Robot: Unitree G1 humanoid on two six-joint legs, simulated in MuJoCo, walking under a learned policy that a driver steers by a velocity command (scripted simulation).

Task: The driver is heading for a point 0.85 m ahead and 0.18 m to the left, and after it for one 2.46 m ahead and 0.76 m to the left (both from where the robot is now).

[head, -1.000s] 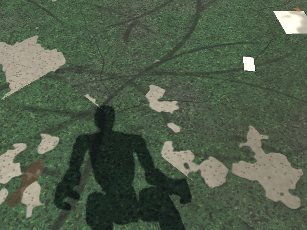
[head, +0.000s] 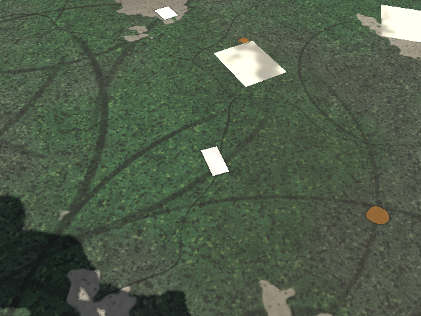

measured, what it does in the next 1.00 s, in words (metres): walks ahead, turning left: right foot, then left foot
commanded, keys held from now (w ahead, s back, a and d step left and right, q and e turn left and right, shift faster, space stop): w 0.18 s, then w+q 0.82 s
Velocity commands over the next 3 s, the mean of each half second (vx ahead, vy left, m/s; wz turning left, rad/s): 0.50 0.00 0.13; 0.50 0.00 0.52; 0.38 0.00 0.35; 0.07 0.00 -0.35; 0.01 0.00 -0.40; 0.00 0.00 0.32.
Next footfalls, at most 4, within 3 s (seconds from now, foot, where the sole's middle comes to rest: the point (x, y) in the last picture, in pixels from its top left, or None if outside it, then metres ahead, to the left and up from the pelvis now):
0.32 right None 0.34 -0.15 -0.78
0.82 left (158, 293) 0.56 0.16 -0.78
1.32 right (177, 202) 0.91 0.11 -0.78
1.72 left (120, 231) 0.79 0.30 -0.78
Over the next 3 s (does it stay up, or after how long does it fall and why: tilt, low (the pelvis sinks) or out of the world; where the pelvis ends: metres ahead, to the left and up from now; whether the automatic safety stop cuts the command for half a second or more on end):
stays up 0.81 0.16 0.00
